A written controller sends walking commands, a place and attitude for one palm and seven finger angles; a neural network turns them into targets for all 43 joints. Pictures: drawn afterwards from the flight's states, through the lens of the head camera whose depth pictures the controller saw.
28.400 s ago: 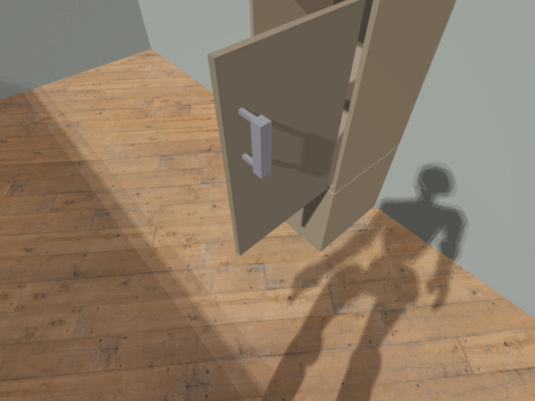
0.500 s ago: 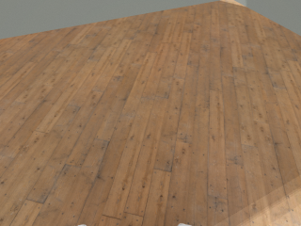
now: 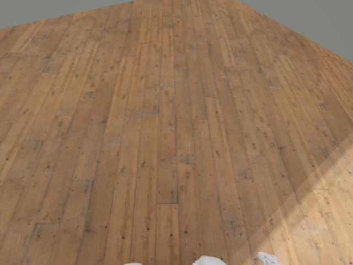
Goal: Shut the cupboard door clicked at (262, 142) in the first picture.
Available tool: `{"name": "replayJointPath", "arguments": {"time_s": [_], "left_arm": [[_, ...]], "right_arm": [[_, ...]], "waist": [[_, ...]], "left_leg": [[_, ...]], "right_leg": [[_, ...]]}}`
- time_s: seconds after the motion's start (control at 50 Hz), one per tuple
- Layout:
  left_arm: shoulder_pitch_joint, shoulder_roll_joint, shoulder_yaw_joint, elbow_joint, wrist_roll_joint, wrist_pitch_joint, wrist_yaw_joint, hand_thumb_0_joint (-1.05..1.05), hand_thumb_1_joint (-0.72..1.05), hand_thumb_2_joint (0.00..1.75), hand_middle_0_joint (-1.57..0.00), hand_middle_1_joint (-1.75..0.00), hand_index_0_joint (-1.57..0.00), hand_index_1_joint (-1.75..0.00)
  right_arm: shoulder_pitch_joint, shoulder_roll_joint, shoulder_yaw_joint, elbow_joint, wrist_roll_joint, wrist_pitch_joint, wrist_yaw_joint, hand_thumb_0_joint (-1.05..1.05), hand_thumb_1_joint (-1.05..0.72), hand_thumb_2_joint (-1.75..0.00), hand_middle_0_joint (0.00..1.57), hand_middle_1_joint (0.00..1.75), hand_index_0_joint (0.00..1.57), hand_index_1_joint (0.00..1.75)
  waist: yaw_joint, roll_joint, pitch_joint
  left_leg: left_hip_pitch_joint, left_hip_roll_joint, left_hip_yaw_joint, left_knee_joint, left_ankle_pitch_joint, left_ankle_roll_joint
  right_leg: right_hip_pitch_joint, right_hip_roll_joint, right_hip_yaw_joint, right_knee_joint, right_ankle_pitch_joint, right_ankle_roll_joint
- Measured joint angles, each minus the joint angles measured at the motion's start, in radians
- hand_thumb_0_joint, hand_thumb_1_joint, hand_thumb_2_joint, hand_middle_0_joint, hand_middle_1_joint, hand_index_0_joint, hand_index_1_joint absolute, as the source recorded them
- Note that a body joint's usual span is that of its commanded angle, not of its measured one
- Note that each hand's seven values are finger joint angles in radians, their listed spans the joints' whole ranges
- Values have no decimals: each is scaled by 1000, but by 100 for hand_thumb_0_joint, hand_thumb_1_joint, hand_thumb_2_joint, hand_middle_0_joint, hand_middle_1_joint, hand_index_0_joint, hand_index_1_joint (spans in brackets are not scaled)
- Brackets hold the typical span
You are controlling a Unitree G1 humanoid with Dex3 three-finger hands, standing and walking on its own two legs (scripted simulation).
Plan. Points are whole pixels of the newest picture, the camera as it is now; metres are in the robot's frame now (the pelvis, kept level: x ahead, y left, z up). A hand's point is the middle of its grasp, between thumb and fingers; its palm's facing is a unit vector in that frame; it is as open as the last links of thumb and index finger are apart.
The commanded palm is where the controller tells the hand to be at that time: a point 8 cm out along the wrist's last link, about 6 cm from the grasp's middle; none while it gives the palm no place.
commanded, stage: turn to face it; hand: left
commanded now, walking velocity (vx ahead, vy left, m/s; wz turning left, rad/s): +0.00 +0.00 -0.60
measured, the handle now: out of the picture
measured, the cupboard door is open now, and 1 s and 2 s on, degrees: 63 63 63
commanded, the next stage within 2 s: none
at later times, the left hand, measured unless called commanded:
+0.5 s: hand (125, 241) +0.19 +0.14 -0.15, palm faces -0.33 -0.91 -0.25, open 7.4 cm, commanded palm none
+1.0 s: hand (135, 216) +0.25 +0.13 -0.15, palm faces -0.56 -0.80 -0.21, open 7.4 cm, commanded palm none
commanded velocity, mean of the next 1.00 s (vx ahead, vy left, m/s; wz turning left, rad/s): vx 0.00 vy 0.00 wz -0.60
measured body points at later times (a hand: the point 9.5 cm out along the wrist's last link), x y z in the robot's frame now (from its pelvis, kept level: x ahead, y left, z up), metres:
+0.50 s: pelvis +0.02 -0.02 +0.00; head +0.06 -0.04 +0.45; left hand +0.20 +0.19 -0.13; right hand -0.02 -0.29 -0.15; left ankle +0.04 +0.11 -0.67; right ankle -0.03 -0.13 -0.73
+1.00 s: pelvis +0.04 +0.02 +0.01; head +0.09 +0.00 +0.45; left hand +0.28 +0.17 -0.14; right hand -0.06 -0.22 -0.13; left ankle +0.10 +0.10 -0.73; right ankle -0.06 -0.09 -0.68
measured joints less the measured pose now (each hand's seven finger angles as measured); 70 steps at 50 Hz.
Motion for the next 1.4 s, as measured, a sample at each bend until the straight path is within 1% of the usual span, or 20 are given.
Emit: {"name": "replayJointPath", "arguments": {"time_s": [0.06, 0.12, 0.26, 0.32, 0.34, 0.4, 0.46, 0.54, 0.62, 0.66, 0.68, 0.74, 0.78, 0.84, 1.0, 1.1, 1.16, 1.22, 1.3, 1.4], "left_arm": [[-18, 16, 5, -21, -1, 5, -10, 1, 91, 90, -20, -30, -20, -30], [-32, 19, 4, -36, -1, 10, -16, 1, 91, 90, -20, -30, -19, -30], [-74, 4, -15, -50, 2, 8, -23, 1, 91, 90, -20, -30, -19, -30], [-81, -3, -29, -65, 3, -10, -24, 1, 91, 90, -20, -30, -19, -30], [-79, -4, -33, -69, 5, -24, -20, 1, 91, 90, -20, -30, -20, -30], [-76, -35, -50, -66, 1, -45, -2, 0, 91, 90, -20, -30, -20, -30], [-56, -49, -56, -59, -2, -38, 10, 0, 91, 90, -20, -30, -20, -30], [-34, -54, -59, -44, 2, -30, 8, 0, 90, 90, -20, -30, -20, -30], [-18, -50, -52, -36, 5, -23, 3, 0, 90, 90, -21, -30, -20, -30], [-8, -45, -46, -32, 1, -14, 2, 1, 90, 90, -21, -30, -20, -30], [-8, -39, -41, -29, -4, -8, 2, 1, 90, 90, -21, -30, -20, -30], [-14, -18, -27, -20, -3, 8, 0, 1, 91, 90, -20, -30, -20, -30], [-20, -8, -17, -16, -1, 12, -9, 1, 91, 90, -20, -30, -20, -30], [-29, 0, -7, -22, -1, 15, -19, 1, 91, 90, -20, -30, -20, -30], [-58, -13, -12, -32, 0, 16, -26, 1, 91, 90, -20, -30, -19, -30], [-65, -17, -28, -54, 3, -12, -23, 1, 91, 90, -20, -30, -20, -30], [-68, -50, -42, -47, 1, -37, -5, 0, 91, 90, -20, -30, -20, -30], [-48, -63, -50, -41, -2, -38, 7, 0, 91, 90, -20, -30, -20, -30], [-26, -64, -53, -28, 1, -31, 8, 0, 91, 90, -20, -30, -20, -30], [-8, -56, -48, -18, 4, -28, 4, 0, 90, 90, -21, -30, -20, -30]], "right_arm": [[18, -2, 5, 2, -1, 5, -2, 0, -90, -90, 20, 30, 20, 30], [36, -9, 0, 12, 0, 6, 0, 0, -90, -90, 20, 30, 20, 30], [79, -45, -24, 44, -1, 15, 10, 0, -90, -90, 20, 30, 20, 30], [112, -67, -37, 55, 6, 23, 16, 0, -90, -90, 20, 30, 20, 30], [120, -75, -40, 59, 10, 30, 18, 0, -90, -90, 20, 30, 20, 30], [101, -105, -48, 76, 16, 64, 6, 1, -90, -90, 20, 30, 20, 30], [82, -103, -47, 72, 17, 67, 6, 1, -90, -90, 20, 30, 20, 30], [65, -82, -41, 45, 18, 57, 12, 1, -90, -90, 20, 30, 20, 30], [48, -58, -32, 21, 22, 43, 13, 1, -90, -90, 20, 30, 20, 30], [49, -53, -25, 7, 23, 27, 12, 0, -90, -90, 20, 30, 20, 30], [49, -46, -21, 6, 19, 16, 10, 0, -90, -90, 20, 30, 20, 30], [51, -25, -1, -2, 5, 4, 7, 0, -90, -90, 20, 30, 20, 30], [61, -13, 6, -5, 0, 3, 3, 0, -90, -90, 20, 30, 20, 30], [74, -6, 10, 2, -1, 6, 0, 0, -90, -90, 20, 30, 20, 30], [98, -25, -16, 40, -1, 13, 7, 0, -90, -90, 20, 30, 20, 30], [125, -56, -38, 54, 8, 29, 18, 0, -90, -90, 20, 30, 20, 30], [99, -94, -52, 71, 13, 65, 10, 0, -90, -90, 20, 30, 20, 30], [70, -99, -53, 71, 14, 71, 8, 1, -90, -90, 20, 30, 20, 30], [52, -84, -48, 45, 14, 60, 15, 1, -90, -90, 20, 30, 20, 30], [26, -64, -38, 21, 21, 48, 13, 1, -90, -90, 20, 30, 20, 30]], "waist": [[1, 10, 3], [-6, 27, 4], [-42, 63, 15], [-53, 71, 7], [-52, 70, 0], [-59, 104, 12], [-59, 92, 14], [-57, 64, 7], [-39, 34, 2], [-35, 27, -8], [-34, 17, -10], [-23, 3, -1], [-22, 5, 5], [-19, 14, 9], [-40, 59, 8], [-51, 69, -8], [-54, 115, 4], [-53, 106, 7], [-49, 76, -3], [-27, 44, -8]], "left_leg": [[41, 21, 36, -61, 23, -1], [66, 43, 73, -94, 30, 0], [78, 93, 161, -53, -12, -22], [57, 115, 192, 32, -64, -44], [28, 114, 180, 103, -111, -58], [-92, 68, 30, 389, -240, -87], [-170, 35, -24, 514, -178, -108], [-192, 19, -43, 434, -123, -119], [-131, -5, -47, 221, -98, -113], [-64, -12, -46, 49, -14, -104], [-60, -16, -37, 33, 5, -77], [-50, 6, 6, 57, -14, -7], [-20, 21, 26, 19, -3, 1], [21, 41, 58, -48, 28, -1], [56, 96, 147, -69, 27, -20], [16, 128, 193, 67, -47, -58], [-95, 91, 43, 332, -211, -86], [-176, 42, -22, 494, -163, -105], [-196, 20, -39, 445, -103, -119], [-130, -11, -51, 237, -108, -115]], "right_leg": [[-29, -28, -43, 88, 41, 17], [-18, -53, -65, 43, 61, 25], [90, -66, -105, -236, 74, 2], [185, -60, -123, -445, 221, -29], [197, -60, -115, -471, 196, -28], [174, -37, -94, -428, 147, -43], [190, -29, -59, -472, 180, -43], [201, -25, -18, -513, 203, -38], [184, -22, 32, -494, 197, -19], [162, -13, 55, -455, 177, -2], [142, -12, 65, -413, 155, -7], [47, 2, 33, -122, -22, -10], [1, -6, -7, 36, -13, -1], [-19, -32, -49, 98, 32, 15], [69, -67, -96, -162, 42, 10], [203, -61, -113, -470, 170, -38], [175, -33, -97, -426, 143, -56], [187, -26, -61, -474, 187, -56], [197, -19, -19, -527, 220, -56], [183, -6, 36, -524, 223, -43]]}}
